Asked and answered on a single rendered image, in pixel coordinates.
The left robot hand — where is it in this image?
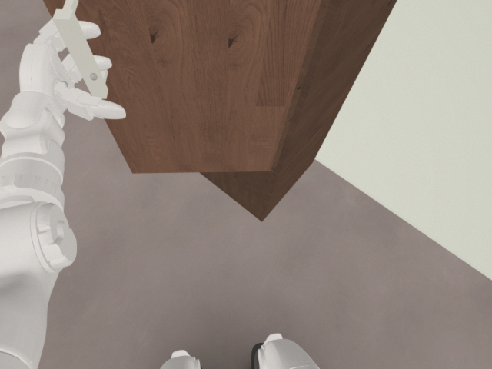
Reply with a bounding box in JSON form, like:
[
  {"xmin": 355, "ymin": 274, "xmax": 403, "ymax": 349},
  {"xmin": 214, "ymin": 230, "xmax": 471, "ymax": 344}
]
[{"xmin": 19, "ymin": 19, "xmax": 126, "ymax": 121}]

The left robot upper arm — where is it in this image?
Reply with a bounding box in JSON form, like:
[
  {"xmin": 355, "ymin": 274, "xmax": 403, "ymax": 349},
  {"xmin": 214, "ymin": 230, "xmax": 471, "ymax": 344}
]
[{"xmin": 0, "ymin": 201, "xmax": 77, "ymax": 369}]

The cupboard door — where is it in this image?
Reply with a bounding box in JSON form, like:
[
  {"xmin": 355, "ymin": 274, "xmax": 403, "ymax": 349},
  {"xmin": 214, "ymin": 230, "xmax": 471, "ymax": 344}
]
[{"xmin": 43, "ymin": 0, "xmax": 321, "ymax": 174}]

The left robot shin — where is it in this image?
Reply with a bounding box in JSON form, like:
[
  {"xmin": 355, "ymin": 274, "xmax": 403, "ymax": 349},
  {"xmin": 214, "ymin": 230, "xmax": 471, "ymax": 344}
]
[{"xmin": 171, "ymin": 350, "xmax": 190, "ymax": 358}]

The robot right thigh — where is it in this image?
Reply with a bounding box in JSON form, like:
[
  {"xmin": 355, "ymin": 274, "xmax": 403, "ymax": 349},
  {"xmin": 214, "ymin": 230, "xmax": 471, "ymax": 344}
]
[{"xmin": 258, "ymin": 339, "xmax": 320, "ymax": 369}]

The left robot forearm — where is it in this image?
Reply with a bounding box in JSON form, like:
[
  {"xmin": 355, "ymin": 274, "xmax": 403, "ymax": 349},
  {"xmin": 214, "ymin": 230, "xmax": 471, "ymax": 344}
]
[{"xmin": 0, "ymin": 91, "xmax": 65, "ymax": 212}]

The handle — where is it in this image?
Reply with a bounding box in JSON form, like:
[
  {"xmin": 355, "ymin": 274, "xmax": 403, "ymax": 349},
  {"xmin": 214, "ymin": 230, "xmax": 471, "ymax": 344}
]
[{"xmin": 52, "ymin": 0, "xmax": 108, "ymax": 99}]

